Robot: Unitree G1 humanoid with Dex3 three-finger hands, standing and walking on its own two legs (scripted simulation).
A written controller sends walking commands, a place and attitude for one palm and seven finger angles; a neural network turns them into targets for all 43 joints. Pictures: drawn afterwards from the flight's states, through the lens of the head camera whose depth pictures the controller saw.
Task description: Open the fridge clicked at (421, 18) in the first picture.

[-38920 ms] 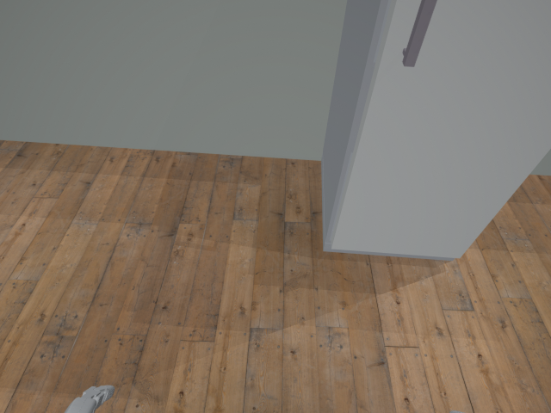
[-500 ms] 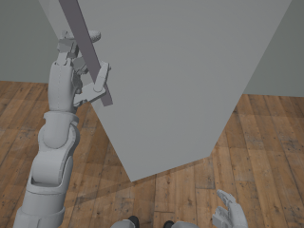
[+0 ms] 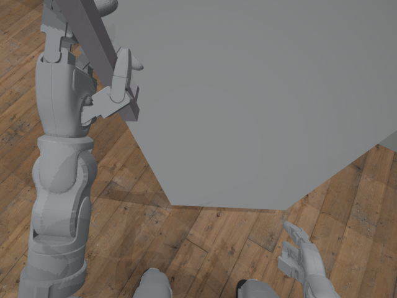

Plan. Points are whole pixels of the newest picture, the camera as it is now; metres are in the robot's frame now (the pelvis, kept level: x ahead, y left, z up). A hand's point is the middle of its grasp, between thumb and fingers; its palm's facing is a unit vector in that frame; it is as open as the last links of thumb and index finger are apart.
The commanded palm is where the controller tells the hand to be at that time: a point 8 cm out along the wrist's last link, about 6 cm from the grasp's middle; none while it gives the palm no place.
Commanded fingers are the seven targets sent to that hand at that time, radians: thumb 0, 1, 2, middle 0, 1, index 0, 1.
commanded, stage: walk backward, drawing the door open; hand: left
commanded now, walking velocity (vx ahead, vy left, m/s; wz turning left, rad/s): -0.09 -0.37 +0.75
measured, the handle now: (94, 15) +0.39 +0.13 +0.29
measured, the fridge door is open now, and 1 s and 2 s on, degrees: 30 55 92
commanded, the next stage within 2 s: stop walking and hold the door back in 1.72 s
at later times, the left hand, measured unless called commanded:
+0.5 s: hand (133, 127) +0.30 +0.08 +0.23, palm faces +0.56 -0.81 -0.15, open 6.8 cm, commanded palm +0.24 +0.11 +0.23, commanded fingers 0.00 0.90 0.90 -0.45 -1.40 -0.45 -1.40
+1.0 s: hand (160, 248) +0.18 +0.04 +0.24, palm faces +0.80 -0.57 -0.19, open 6.8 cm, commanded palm +0.11 +0.06 +0.23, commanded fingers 0.00 0.90 0.90 -0.45 -1.40 -0.45 -1.40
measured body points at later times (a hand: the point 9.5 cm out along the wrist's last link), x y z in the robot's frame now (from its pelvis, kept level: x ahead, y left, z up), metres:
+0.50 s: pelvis +0.06 -0.21 +0.01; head +0.15 -0.16 +0.45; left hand +0.26 +0.12 +0.24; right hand +0.32 -0.30 -0.10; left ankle -0.02 -0.01 -0.72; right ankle +0.20 -0.35 -0.70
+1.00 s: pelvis +0.04 -0.33 +0.02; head +0.06 -0.28 +0.46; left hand +0.13 +0.07 +0.25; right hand +0.31 -0.42 -0.07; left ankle +0.04 -0.23 -0.72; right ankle +0.13 -0.45 -0.66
